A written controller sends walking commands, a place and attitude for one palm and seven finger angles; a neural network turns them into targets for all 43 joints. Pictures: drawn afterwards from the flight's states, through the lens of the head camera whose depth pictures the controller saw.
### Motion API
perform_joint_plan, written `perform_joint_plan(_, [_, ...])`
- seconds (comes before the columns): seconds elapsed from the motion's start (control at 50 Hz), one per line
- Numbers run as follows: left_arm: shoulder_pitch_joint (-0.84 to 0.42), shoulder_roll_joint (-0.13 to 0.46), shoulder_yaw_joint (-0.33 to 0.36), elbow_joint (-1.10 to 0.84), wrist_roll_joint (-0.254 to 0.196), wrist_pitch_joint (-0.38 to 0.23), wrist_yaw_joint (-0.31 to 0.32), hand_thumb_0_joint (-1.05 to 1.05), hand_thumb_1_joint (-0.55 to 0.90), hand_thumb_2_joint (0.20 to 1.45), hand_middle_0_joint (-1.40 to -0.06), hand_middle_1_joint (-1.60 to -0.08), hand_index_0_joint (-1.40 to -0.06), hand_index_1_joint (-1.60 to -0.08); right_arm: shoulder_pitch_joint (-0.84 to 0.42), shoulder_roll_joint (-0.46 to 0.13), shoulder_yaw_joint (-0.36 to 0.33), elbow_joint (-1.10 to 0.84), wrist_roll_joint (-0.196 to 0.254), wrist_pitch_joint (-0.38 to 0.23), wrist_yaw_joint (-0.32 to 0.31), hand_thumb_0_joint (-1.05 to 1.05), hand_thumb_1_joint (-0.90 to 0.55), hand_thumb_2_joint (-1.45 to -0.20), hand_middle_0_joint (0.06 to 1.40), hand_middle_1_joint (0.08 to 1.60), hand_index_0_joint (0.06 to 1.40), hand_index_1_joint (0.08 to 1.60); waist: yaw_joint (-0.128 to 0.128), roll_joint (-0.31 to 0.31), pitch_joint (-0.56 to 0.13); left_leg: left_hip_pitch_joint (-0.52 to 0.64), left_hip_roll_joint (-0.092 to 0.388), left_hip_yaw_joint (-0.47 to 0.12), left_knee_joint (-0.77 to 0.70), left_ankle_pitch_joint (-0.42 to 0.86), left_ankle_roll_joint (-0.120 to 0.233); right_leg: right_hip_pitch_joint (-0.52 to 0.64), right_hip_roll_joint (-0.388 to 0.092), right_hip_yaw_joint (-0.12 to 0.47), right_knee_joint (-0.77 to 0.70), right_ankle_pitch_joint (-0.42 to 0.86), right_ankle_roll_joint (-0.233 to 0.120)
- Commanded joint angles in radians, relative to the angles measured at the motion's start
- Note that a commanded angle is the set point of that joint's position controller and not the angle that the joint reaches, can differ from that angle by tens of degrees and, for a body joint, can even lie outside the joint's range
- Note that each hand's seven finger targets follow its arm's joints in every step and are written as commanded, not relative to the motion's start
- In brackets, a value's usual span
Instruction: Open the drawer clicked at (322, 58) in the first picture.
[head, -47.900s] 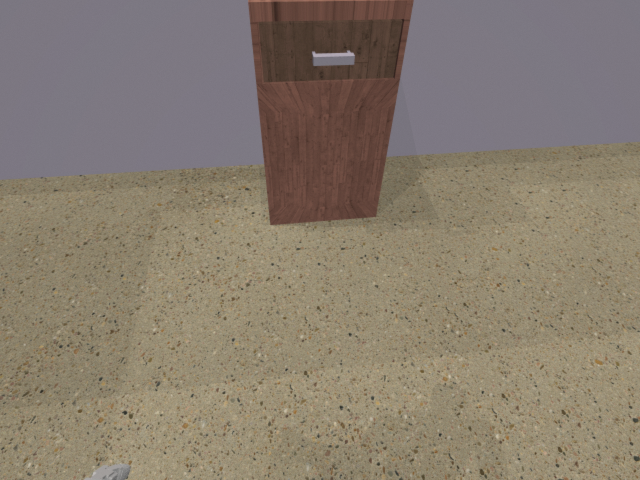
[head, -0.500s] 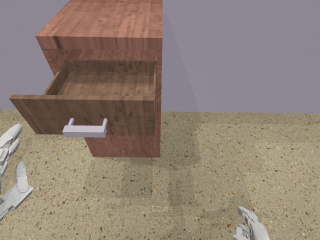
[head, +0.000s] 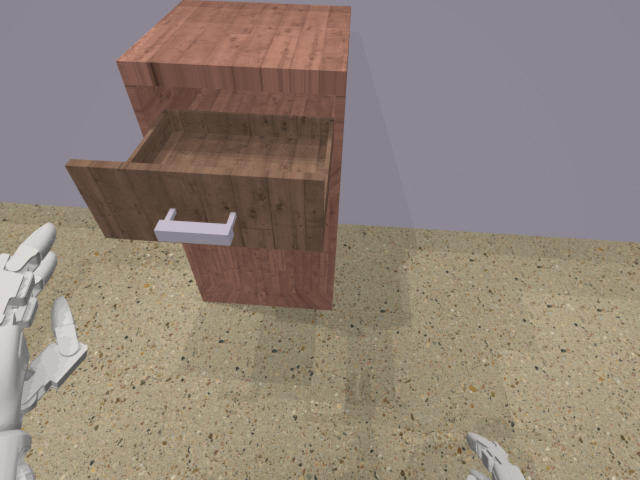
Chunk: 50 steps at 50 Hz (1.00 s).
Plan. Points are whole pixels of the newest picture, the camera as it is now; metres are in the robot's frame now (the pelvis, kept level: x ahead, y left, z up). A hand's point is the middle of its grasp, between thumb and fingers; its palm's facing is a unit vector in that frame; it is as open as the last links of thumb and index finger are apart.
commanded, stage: stop stepping back and stand still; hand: left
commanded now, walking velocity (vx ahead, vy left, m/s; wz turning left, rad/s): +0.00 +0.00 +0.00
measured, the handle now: (198, 223) +0.53 +0.25 -0.01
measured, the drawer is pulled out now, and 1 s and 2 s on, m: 0.30 0.30 0.30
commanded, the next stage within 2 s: let the arm hang, fingers relaxed in 0.50 s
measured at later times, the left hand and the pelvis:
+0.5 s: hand (109, 348) +0.20 +0.21 +0.15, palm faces +0.36 -0.82 -0.44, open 7.5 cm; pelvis +0.01 -0.02 +0.00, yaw +1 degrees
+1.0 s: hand out of the picture +0.02 +0.15 -0.18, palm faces +0.02 -0.98 -0.20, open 7.1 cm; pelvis +0.01 -0.04 -0.01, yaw +0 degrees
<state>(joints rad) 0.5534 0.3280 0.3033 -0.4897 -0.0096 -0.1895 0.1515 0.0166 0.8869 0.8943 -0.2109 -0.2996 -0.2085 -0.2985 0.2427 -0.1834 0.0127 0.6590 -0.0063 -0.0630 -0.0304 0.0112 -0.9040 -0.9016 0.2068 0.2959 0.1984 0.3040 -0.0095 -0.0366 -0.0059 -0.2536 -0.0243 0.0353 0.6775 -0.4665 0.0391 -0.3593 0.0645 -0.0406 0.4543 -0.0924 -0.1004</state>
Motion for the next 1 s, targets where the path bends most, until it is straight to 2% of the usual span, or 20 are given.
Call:
perform_joint_plan(0.0, [0.074,0.226,0.156,-0.333,0.001,-0.091,0.034,0.000,0.900,0.900,-0.200,-0.300,-0.200,-0.300,-0.064,-0.115,-0.032,-0.199,-0.013,-0.054,-0.017,0.000,-0.900,-0.900,0.200,0.300,0.200,0.300,-0.018,0.029,-0.173,0.079,0.007,0.008,-0.301,0.046,0.016,0.125,-0.185,0.260,-0.226,-0.458,0.053])
perform_joint_plan(0.04, [0.072,0.209,0.141,-0.378,0.003,-0.108,0.043,0.000,0.900,0.900,-0.200,-0.300,-0.200,-0.300,-0.082,-0.145,-0.041,-0.219,-0.026,-0.068,-0.017,0.000,-0.900,-0.900,0.200,0.300,0.200,0.300,-0.011,0.207,-0.113,-0.029,0.141,-0.197,-0.449,-0.018,0.059,0.157,-0.055,0.169,-0.036,-0.297,0.089])
perform_joint_plan(0.08, [0.086,0.221,0.156,-0.375,-0.001,-0.095,0.053,0.000,0.900,0.900,-0.200,-0.300,-0.200,-0.300,-0.095,-0.132,-0.043,-0.210,-0.010,-0.084,-0.012,0.000,-0.900,-0.900,0.200,0.300,0.200,0.300,-0.003,0.262,-0.114,-0.129,0.232,-0.229,-0.444,0.051,0.075,0.217,-0.020,0.077,0.161,-0.168,0.115])
perform_joint_plan(0.18, [0.055,0.182,0.144,-0.229,-0.013,-0.054,0.051,0.000,0.900,0.900,-0.200,-0.300,-0.200,-0.300,-0.103,-0.147,-0.049,-0.205,-0.003,-0.071,-0.044,0.000,-0.900,-0.900,0.200,0.300,0.200,0.300,-0.018,0.105,0.082,-0.295,0.133,-0.129,-0.358,-0.022,0.035,0.214,-0.065,0.145,-0.032,-0.197,0.098])
perform_joint_plan(0.28, [0.024,0.176,0.124,-0.157,0.004,-0.064,0.056,0.000,0.900,0.900,-0.200,-0.300,-0.200,-0.300,-0.050,-0.148,-0.065,-0.179,-0.004,-0.033,-0.043,0.000,-0.900,-0.900,0.200,0.300,0.200,0.300,-0.024,-0.113,0.023,-0.073,0.014,-0.048,-0.011,-0.012,-0.009,-0.021,-0.256,0.480,-0.427,-0.651,0.108])
perform_joint_plan(0.36, [0.007,0.187,0.121,-0.233,0.014,-0.075,0.052,0.000,0.900,0.900,-0.200,-0.300,-0.200,-0.300,-0.051,-0.130,-0.053,-0.188,-0.011,-0.023,-0.030,0.000,-0.900,-0.900,0.200,0.300,0.200,0.300,-0.030,-0.058,-0.127,0.010,0.013,-0.031,-0.168,0.069,0.007,0.151,-0.236,0.328,-0.323,-0.381,0.079])
perform_joint_plan(0.44, [0.017,0.194,0.109,-0.301,0.017,-0.089,0.055,0.000,0.900,0.900,-0.200,-0.300,-0.200,-0.300,-0.078,-0.145,-0.044,-0.216,-0.022,-0.044,-0.035,0.000,-0.900,-0.900,0.200,0.300,0.200,0.300,-0.013,0.143,-0.082,-0.050,0.117,-0.177,-0.387,0.045,0.049,0.190,-0.080,0.199,-0.161,-0.251,0.128])
perform_joint_plan(0.48, [0.049,0.224,0.137,-0.317,0.013,-0.087,0.057,0.000,0.900,0.900,-0.200,-0.300,-0.200,-0.300,-0.073,-0.142,-0.047,-0.212,-0.012,-0.057,-0.029,0.000,-0.900,-0.900,0.200,0.300,0.200,0.300,-0.007,0.151,-0.120,-0.090,0.122,-0.139,-0.354,0.026,0.039,0.235,-0.081,0.186,-0.135,-0.251,0.148])
perform_joint_plan(0.56, [0.061,0.188,0.135,-0.237,0.005,-0.076,0.062,0.000,0.900,0.900,-0.200,-0.300,-0.200,-0.300,-0.082,-0.141,-0.046,-0.216,-0.017,-0.060,-0.043,0.000,-0.900,-0.900,0.200,0.300,0.200,0.300,-0.020,0.131,-0.035,-0.153,0.092,-0.126,-0.323,0.074,0.011,0.219,-0.085,0.182,-0.169,-0.208,0.091])
perform_joint_plan(0.58, [-0.107,0.058,-0.245,0.580,0.073,0.075,-0.107,0.000,0.900,0.900,-0.200,-0.300,-0.200,-0.300,-0.079,-0.272,-0.112,0.074,-0.006,-0.109,0.049,0.000,-0.900,-0.900,0.200,0.300,0.200,0.300,-0.064,0.077,-0.014,-0.074,0.103,-0.114,-0.078,0.269,0.013,0.058,-0.165,0.134,-0.038,0.086,0.057])
perform_joint_plan(0.62, [-0.057,0.081,-0.171,0.596,0.045,0.157,-0.153,0.000,0.900,0.900,-0.200,-0.300,-0.200,-0.300,0.066,-0.234,-0.094,0.024,0.013,-0.022,0.038,0.000,-0.900,-0.900,0.200,0.300,0.200,0.300,-0.047,-0.019,-0.068,-0.016,0.097,-0.087,-0.076,0.279,0.006,0.095,-0.175,0.197,-0.021,0.196,0.044])
perform_joint_plan(0.68, [-0.192,0.088,-0.176,0.707,0.050,0.170,-0.144,0.000,0.900,0.900,-0.200,-0.300,-0.200,-0.300,0.067,-0.230,-0.095,0.025,0.002,0.039,0.033,0.000,-0.900,-0.900,0.200,0.300,0.200,0.300,-0.008,-0.233,-0.036,-0.142,0.011,-0.067,0.059,-0.001,0.010,0.142,-0.249,0.318,-0.139,-0.012,0.081])
perform_joint_plan(0.72, [-0.214,0.101,-0.180,0.812,0.059,0.186,-0.133,0.000,0.900,0.900,-0.200,-0.300,-0.200,-0.300,0.063,-0.235,-0.092,0.025,-0.007,0.066,0.026,0.000,-0.900,-0.900,0.200,0.300,0.200,0.300,0.010,-0.246,0.021,-0.178,0.002,-0.080,0.100,-0.071,0.020,0.154,-0.263,0.387,-0.210,-0.155,0.105])
perform_joint_plan(0.76, [-0.268,0.086,-0.195,0.925,0.055,0.204,-0.127,0.000,0.900,0.900,-0.200,-0.300,-0.200,-0.300,0.097,-0.200,-0.081,0.056,-0.011,0.085,0.026,0.000,-0.900,-0.900,0.200,0.300,0.200,0.300,-0.008,-0.188,0.014,-0.113,0.009,-0.077,0.040,-0.037,0.027,0.120,-0.240,0.366,-0.237,-0.288,0.078])
perform_joint_plan(0.78, [-0.286,0.072,-0.206,0.973,0.051,0.210,-0.121,0.000,0.900,0.900,-0.200,-0.300,-0.200,-0.300,0.126,-0.171,-0.071,0.081,-0.011,0.090,0.031,0.000,-0.900,-0.900,0.200,0.300,0.200,0.300,-0.022,-0.070,-0.012,-0.035,0.006,-0.062,-0.035,-0.003,0.025,0.087,-0.226,0.346,-0.234,-0.327,0.079])
perform_joint_plan(0.82, [-0.312,0.080,-0.214,1.057,0.038,0.218,-0.122,0.000,0.900,0.900,-0.200,-0.300,-0.200,-0.300,0.191,-0.127,-0.059,0.132,-0.013,0.103,0.032,0.000,-0.900,-0.900,0.200,0.300,0.200,0.300,-0.052,0.047,-0.015,0.104,-0.008,-0.036,-0.168,0.071,0.037,-0.023,-0.167,0.285,-0.250,-0.449,0.143])
perform_joint_plan(0.86, [-0.313,0.054,-0.220,1.125,0.023,0.223,-0.124,0.000,0.900,0.900,-0.200,-0.300,-0.200,-0.300,0.181,-0.161,-0.060,0.139,-0.028,0.107,0.019,0.000,-0.900,-0.900,0.200,0.300,0.200,0.300,-0.036,0.232,0.034,-0.037,0.132,-0.235,-0.344,-0.090,0.113,-0.029,-0.042,0.180,-0.034,-0.426,0.194])
perform_joint_plan(0.88, [-0.254,0.036,-0.223,1.168,0.021,0.224,-0.125,0.000,0.900,0.900,-0.200,-0.300,-0.200,-0.300,0.083,-0.192,-0.064,0.124,-0.030,0.103,0.012,0.000,-0.900,-0.900,0.200,0.300,0.200,0.300,0.020,0.387,0.023,-0.208,0.266,-0.397,-0.473,-0.199,0.162,0.092,0.008,0.102,0.267,-0.300,0.178])
perform_joint_plan(0.92, [-0.163,0.012,-0.229,1.267,0.032,0.223,-0.142,0.000,0.900,0.900,-0.200,-0.300,-0.200,-0.300,-0.064,-0.172,-0.053,0.104,-0.022,0.074,-0.003,0.000,-0.900,-0.900,0.200,0.300,0.200,0.300,0.093,0.279,0.039,-0.316,0.268,-0.318,-0.484,0.011,0.146,0.206,-0.022,0.141,0.414,-0.266,0.088])
perform_joint_plan(0.98, [-0.131,-0.002,-0.238,1.349,0.031,0.197,-0.150,0.000,0.900,0.900,-0.200,-0.300,-0.200,-0.300,-0.007,-0.147,-0.049,0.167,-0.007,0.061,-0.017,0.000,-0.900,-0.900,0.200,0.300,0.200,0.300,0.090,0.092,0.016,-0.139,0.114,-0.144,-0.244,0.218,0.034,0.203,-0.059,0.191,-0.012,-0.120,0.091])
